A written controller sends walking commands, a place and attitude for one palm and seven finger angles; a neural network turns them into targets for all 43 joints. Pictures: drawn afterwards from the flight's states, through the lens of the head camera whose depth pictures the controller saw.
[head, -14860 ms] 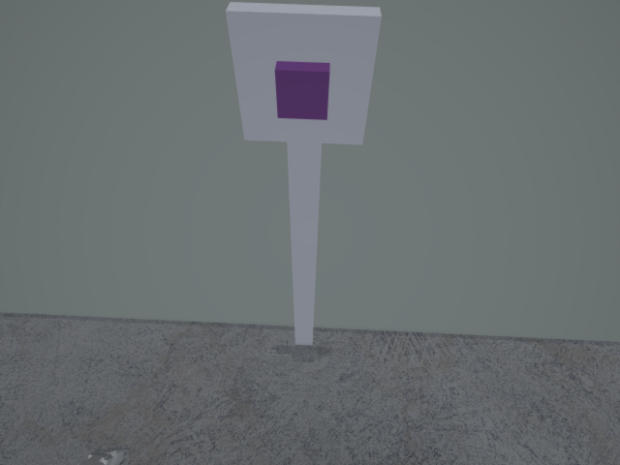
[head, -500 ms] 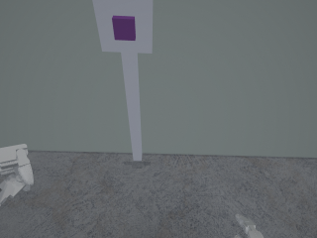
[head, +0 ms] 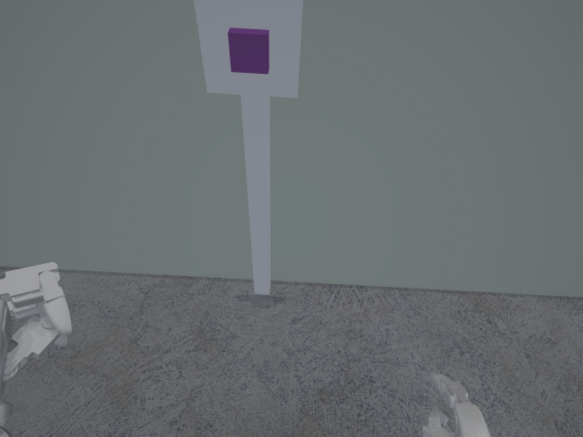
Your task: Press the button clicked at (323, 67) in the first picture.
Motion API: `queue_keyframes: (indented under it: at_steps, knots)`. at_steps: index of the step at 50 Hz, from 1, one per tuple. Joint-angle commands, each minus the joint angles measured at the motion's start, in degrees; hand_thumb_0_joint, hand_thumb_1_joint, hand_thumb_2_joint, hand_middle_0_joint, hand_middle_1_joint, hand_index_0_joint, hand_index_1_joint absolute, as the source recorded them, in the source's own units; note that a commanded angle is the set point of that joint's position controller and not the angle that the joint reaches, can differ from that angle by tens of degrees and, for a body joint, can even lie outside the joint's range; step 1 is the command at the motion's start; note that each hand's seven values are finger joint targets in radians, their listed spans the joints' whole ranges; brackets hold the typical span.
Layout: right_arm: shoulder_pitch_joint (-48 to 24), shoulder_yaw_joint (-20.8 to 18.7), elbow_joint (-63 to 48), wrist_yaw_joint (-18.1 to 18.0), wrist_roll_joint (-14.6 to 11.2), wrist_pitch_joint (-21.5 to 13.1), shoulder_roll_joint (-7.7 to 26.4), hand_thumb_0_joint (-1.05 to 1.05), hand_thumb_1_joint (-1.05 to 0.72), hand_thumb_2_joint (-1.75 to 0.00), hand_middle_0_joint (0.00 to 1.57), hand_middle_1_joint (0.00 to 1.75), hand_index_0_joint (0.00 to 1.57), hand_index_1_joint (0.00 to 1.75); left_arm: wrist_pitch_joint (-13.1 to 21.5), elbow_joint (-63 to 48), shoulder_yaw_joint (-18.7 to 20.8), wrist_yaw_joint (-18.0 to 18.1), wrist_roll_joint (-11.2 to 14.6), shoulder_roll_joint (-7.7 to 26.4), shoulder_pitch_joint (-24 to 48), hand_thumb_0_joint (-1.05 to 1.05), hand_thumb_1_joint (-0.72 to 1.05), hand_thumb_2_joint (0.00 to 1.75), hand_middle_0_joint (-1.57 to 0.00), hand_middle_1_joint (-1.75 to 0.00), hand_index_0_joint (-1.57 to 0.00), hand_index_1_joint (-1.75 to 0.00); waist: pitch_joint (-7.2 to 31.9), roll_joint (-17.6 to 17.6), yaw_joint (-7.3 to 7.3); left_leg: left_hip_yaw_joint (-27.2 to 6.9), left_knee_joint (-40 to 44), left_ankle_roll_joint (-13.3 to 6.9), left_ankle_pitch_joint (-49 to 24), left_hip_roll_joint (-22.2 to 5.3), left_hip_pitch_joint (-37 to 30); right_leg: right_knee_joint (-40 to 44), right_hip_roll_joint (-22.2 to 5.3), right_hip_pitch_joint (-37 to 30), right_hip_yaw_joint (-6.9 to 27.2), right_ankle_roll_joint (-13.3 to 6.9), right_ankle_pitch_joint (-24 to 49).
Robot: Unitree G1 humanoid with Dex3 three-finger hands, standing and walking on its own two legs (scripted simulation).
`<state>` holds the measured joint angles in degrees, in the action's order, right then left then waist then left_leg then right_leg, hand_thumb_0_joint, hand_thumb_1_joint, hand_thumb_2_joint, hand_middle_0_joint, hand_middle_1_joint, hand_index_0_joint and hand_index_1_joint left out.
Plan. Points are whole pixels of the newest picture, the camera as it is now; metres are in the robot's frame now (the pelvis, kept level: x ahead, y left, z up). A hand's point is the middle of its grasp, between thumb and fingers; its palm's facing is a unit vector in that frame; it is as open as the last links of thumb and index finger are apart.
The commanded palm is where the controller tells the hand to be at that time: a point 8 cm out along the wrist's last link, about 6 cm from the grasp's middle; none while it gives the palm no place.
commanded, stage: let the arm hang, fingers relaxed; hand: left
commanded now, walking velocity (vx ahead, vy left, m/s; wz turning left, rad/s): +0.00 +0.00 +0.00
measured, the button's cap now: (249, 50) +0.73 +0.14 +0.20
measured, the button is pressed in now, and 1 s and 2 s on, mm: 0 0 0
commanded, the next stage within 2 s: stand and wait in 1.10 s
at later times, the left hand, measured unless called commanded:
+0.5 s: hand out of the picture -0.07 +0.21 -0.17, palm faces +0.04 -0.97 -0.23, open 4.7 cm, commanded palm none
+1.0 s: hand out of the picture -0.02 +0.16 -0.17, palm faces +0.04 -0.98 -0.18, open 7.3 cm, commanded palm none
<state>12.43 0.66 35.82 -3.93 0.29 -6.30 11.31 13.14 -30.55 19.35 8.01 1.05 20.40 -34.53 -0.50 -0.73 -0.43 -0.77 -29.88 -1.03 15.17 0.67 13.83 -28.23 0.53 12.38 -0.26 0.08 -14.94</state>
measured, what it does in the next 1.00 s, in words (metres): stands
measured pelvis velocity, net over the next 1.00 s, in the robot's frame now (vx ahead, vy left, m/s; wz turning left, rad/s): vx -0.02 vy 0.00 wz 0.01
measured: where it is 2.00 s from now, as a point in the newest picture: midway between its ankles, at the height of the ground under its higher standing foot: outside the picture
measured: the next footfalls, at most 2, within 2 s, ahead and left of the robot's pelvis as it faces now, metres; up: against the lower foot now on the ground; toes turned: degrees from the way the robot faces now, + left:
none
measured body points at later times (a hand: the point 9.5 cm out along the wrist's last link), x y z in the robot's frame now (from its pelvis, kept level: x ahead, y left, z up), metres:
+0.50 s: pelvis -0.02 +0.01 +0.00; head +0.01 +0.02 +0.45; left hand -0.07 +0.26 -0.15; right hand -0.03 -0.23 -0.15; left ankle +0.01 +0.11 -0.74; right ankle +0.00 -0.12 -0.74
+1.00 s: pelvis -0.02 +0.00 +0.00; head -0.02 +0.00 +0.45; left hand -0.02 +0.22 -0.16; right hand -0.04 -0.21 -0.16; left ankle +0.01 +0.11 -0.74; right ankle +0.00 -0.12 -0.74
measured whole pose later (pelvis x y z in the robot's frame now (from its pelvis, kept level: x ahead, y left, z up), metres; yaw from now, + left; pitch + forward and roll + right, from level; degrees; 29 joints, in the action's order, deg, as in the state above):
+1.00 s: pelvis -0.02 +0.00 +0.00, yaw +1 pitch -2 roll +0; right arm 18.1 -0.8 63.0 -1.8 1.4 0.2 7.0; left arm -0.1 64.6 1.1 1.5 -1.1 7.7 -14.7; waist -2.5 0.7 0.7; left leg -1.4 -26.5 -0.9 11.2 1.2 13.2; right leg -25.9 -0.1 12.0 -1.3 -0.4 -11.9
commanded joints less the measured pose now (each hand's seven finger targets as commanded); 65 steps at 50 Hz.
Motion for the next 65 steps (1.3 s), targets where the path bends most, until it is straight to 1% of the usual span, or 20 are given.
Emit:
queue_keyframes:
  at_steps: [1,2,3,4,6,7,8,10,11,14,15,16,17,23,26,30,34,39,45,65]
  knots:
    - [-2.50,-5.84,4.82,4.67,-0.85,-0.58,12.94,0.00,-0.90,-0.90,0.20,0.30,0.20,0.30,-10.80,37.96,-12.09,-7.46,-3.19,0.08,6.81,0.00,0.90,0.90,-1.26,-1.46,-1.26,-1.46,5.24,3.25,1.20,-3.11,-0.70,-0.92,-28.63,-5.94,1.04,-5.35,-4.65,2.61,1.27,-0.89,15.92]
    - [-1.24,-5.26,4.32,4.34,-0.28,0.40,11.38,0.00,-0.90,-0.90,0.20,0.30,0.20,0.30,-11.59,39.42,-13.64,-7.54,-3.13,-1.55,8.18,0.00,0.90,0.90,-1.23,-1.42,-1.23,-1.42,7.40,-0.61,0.95,-4.08,-2.16,-1.22,-28.82,-6.58,0.00,-5.33,-4.49,2.62,0.89,-1.37,14.48]
    - [-0.99,-4.64,3.47,4.19,-0.01,1.41,11.15,0.00,-0.90,-0.90,0.20,0.30,0.20,0.30,-11.97,41.77,-13.73,-7.62,-3.09,-1.18,10.03,0.00,0.90,0.90,-1.19,-1.38,-1.19,-1.38,7.59,-1.87,0.90,-6.02,-1.04,-2.30,-24.12,-6.97,2.06,-4.80,-4.76,1.57,0.33,-1.32,11.93]
    - [-1.55,-4.24,3.30,4.09,0.34,2.09,10.94,0.00,-0.90,-0.90,0.20,0.30,0.20,0.30,-12.13,44.76,-13.83,-7.75,-3.26,-0.26,12.08,0.00,0.90,0.90,-1.15,-1.34,-1.15,-1.34,6.91,-5.27,0.67,-6.89,-0.46,-2.94,-21.06,-6.68,4.01,-3.96,-4.89,-0.20,0.64,-1.38,12.34]
    - [-2.13,-4.11,4.27,3.81,0.82,3.01,11.14,0.00,-0.90,-0.90,0.20,0.30,0.20,0.30,-12.18,52.45,-14.08,-7.78,-3.22,1.24,15.70,0.00,0.90,0.90,-1.08,-1.26,-1.08,-1.26,7.34,-12.17,0.66,-5.53,-2.05,-2.21,-18.77,-4.62,3.65,-2.06,-6.93,-2.24,3.09,-2.63,17.17]
    - [-2.10,-4.06,5.05,3.71,0.89,3.59,11.18,0.00,-0.90,-0.90,0.20,0.30,0.20,0.30,-12.42,56.35,-14.44,-7.67,-3.11,1.85,17.44,0.00,0.90,0.90,-1.04,-1.22,-1.04,-1.22,6.78,-11.95,1.00,-4.88,-2.04,-1.62,-17.44,-3.67,2.62,-1.50,-7.77,-1.46,4.04,-3.66,17.53]
    - [-2.35,-3.86,6.27,3.56,1.08,4.16,10.88,0.00,-0.90,-0.90,0.20,0.30,0.20,0.30,-12.73,60.15,-14.90,-7.52,-2.84,1.96,18.89,0.00,0.90,0.90,-1.01,-1.18,-1.01,-1.18,5.52,-8.15,1.08,-4.98,-0.79,-1.49,-16.50,-3.47,1.49,-0.74,-8.03,-0.38,4.41,-3.84,16.37]
    - [-2.94,-3.05,8.65,3.37,1.42,4.87,10.29,0.00,-0.90,-0.90,0.20,0.30,0.20,0.30,-13.33,67.08,-15.80,-7.16,-2.51,1.62,20.64,0.00,0.90,0.90,-0.93,-1.10,-0.93,-1.10,4.19,2.27,0.56,-6.45,3.33,-1.77,-17.01,-4.65,1.39,-0.35,-5.80,-1.63,3.44,-2.42,10.82]
    - [-3.13,-2.60,10.00,3.30,1.35,5.12,9.63,0.00,-0.90,-0.90,0.20,0.30,0.20,0.30,-13.52,70.48,-16.21,-7.03,-2.40,1.30,20.81,0.00,0.90,0.90,-0.90,-1.06,-0.90,-1.06,3.00,5.60,0.25,-7.01,5.28,-1.88,-15.03,-5.06,2.28,0.60,-5.13,-2.40,3.08,-1.94,7.21]
    - [-1.52,-1.85,13.68,2.88,0.99,5.70,8.00,0.00,-0.90,-0.90,0.20,0.30,0.20,0.30,-13.60,78.87,-17.01,-7.05,-2.13,-0.13,19.53,0.00,0.90,0.90,-0.79,-0.94,-0.79,-0.94,1.46,6.91,0.08,-7.31,7.90,-1.75,-7.00,-5.15,2.84,4.33,-4.91,-3.56,2.90,-1.89,2.19]
    - [-0.64,-1.94,14.91,2.73,1.11,5.92,7.38,0.00,-0.90,-0.90,0.20,0.30,0.20,0.30,-13.49,81.06,-16.96,-6.94,-1.88,-0.97,18.68,0.00,0.90,0.90,-0.75,-0.90,-0.75,-0.90,1.14,10.14,-0.01,-7.34,8.68,-1.68,-4.75,-5.05,2.64,5.14,-4.90,-3.47,3.07,-2.26,1.43]
    - [-0.01,-1.87,15.92,2.63,1.02,6.02,7.01,0.00,-0.90,-0.90,0.20,0.30,0.20,0.30,-13.43,83.05,-17.06,-7.02,-1.88,-0.98,18.18,0.00,0.90,0.90,-0.71,-0.86,-0.71,-0.86,0.76,10.76,-0.02,-7.31,9.25,-1.68,-2.76,-4.95,2.69,5.86,-4.98,-3.55,2.96,-2.42,1.00]
    - [0.77,-2.14,16.61,2.51,0.94,6.14,7.10,0.00,-0.90,-0.90,0.20,0.30,0.20,0.30,-13.25,84.42,-16.79,-6.97,-2.08,-1.18,17.72,0.00,0.90,0.90,-0.68,-0.82,-0.68,-0.82,0.75,8.60,-0.06,-7.32,8.92,-1.76,-2.76,-5.15,1.99,6.76,-4.92,-3.65,2.78,-2.61,1.32]
    - [5.97,-2.30,21.78,2.13,0.55,6.37,6.34,0.00,-0.90,-0.90,0.20,0.30,0.20,0.30,-12.95,91.30,-17.74,-6.88,-1.74,-2.27,16.32,0.00,0.90,0.90,-0.46,-0.58,-0.46,-0.58,-1.25,3.19,0.62,-7.40,10.32,-1.92,-1.39,-5.72,0.27,8.56,-5.31,-2.26,2.19,-2.78,0.16]
    - [7.76,-2.33,23.50,2.02,0.54,6.44,5.89,0.00,-0.90,-0.90,0.20,0.30,0.20,0.30,-12.95,93.37,-17.98,-6.67,-1.66,-2.75,15.42,0.00,0.90,0.90,-0.35,-0.46,-0.35,-0.46,-3.24,1.14,0.68,-7.29,11.06,-2.01,0.37,-5.55,0.55,9.15,-5.33,-1.22,2.35,-2.90,-1.54]
    - [9.34,-2.23,25.01,1.96,0.67,6.53,4.55,0.00,-0.90,-0.90,0.20,0.30,0.20,0.30,-13.18,94.83,-17.93,-6.46,-1.76,-3.73,14.51,0.00,0.90,0.90,-0.20,-0.30,-0.20,-0.30,-5.14,0.99,0.64,-7.65,12.57,-2.16,4.00,-5.61,2.02,8.73,-5.04,-0.08,2.30,-2.81,-3.49]
    - [10.32,-2.24,25.63,1.97,0.83,6.61,3.20,0.00,-0.90,-0.90,0.20,0.30,0.20,0.30,-13.27,95.23,-17.70,-6.27,-1.85,-4.70,13.90,0.00,0.90,0.90,-0.20,-0.30,-0.20,-0.30,-6.03,0.54,0.54,-7.57,12.78,-2.17,5.85,-5.23,3.39,8.54,-4.85,0.50,2.45,-2.71,-5.14]
    - [10.89,-2.35,26.09,2.02,0.93,6.56,1.84,0.00,-0.90,-0.90,0.20,0.30,0.20,0.30,-13.03,94.92,-17.44,-6.07,-1.87,-5.50,14.27,0.00,0.90,0.90,-0.20,-0.30,-0.20,-0.30,-6.38,-0.71,0.75,-5.78,10.89,-1.76,3.30,-4.36,2.72,9.34,-5.32,2.09,3.32,-2.91,-6.46]
    - [10.72,-2.45,26.10,1.89,0.98,6.26,1.06,0.00,-0.90,-0.90,0.20,0.30,0.20,0.30,-12.90,94.16,-16.96,-6.01,-1.94,-6.01,15.56,0.00,0.90,0.90,-0.20,-0.30,-0.20,-0.30,-6.56,1.84,0.84,-5.93,10.93,-1.61,2.34,-4.51,3.08,8.88,-5.19,2.11,3.41,-2.97,-4.97]
    - [6.20,-3.14,25.96,1.80,0.77,5.71,5.98,0.00,-0.90,-0.90,0.20,0.30,0.20,0.30,-12.09,93.93,-16.24,-6.44,-1.69,-1.75,20.31,0.00,0.90,0.90,-0.20,-0.30,-0.20,-0.30,-3.47,1.27,0.88,-5.45,10.30,-1.13,-5.38,-5.45,-1.41,10.58,-5.96,-1.16,4.00,-3.33,-0.38]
